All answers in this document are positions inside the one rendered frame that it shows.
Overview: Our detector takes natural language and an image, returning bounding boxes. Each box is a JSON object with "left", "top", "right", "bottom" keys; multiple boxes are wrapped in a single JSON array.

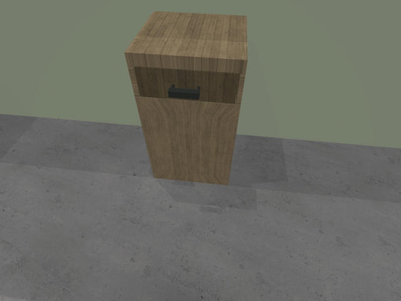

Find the handle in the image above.
[{"left": 168, "top": 84, "right": 201, "bottom": 100}]

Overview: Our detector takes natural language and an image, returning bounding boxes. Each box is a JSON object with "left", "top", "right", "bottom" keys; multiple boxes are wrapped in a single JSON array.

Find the cabinet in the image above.
[{"left": 124, "top": 11, "right": 247, "bottom": 186}]

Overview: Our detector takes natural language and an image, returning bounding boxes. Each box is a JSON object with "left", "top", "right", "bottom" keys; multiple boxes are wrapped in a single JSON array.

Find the drawer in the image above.
[{"left": 134, "top": 66, "right": 239, "bottom": 104}]

